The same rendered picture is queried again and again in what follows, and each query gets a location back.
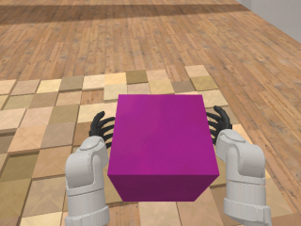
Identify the robot left forearm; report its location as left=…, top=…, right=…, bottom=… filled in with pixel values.
left=64, top=136, right=110, bottom=226

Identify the robot left hand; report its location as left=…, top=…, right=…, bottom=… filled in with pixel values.
left=88, top=111, right=115, bottom=149

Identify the carton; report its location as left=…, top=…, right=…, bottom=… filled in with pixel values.
left=107, top=94, right=220, bottom=202

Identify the robot right forearm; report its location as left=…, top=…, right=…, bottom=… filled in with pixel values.
left=215, top=129, right=273, bottom=226

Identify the robot right hand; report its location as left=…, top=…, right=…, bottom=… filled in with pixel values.
left=206, top=105, right=232, bottom=146

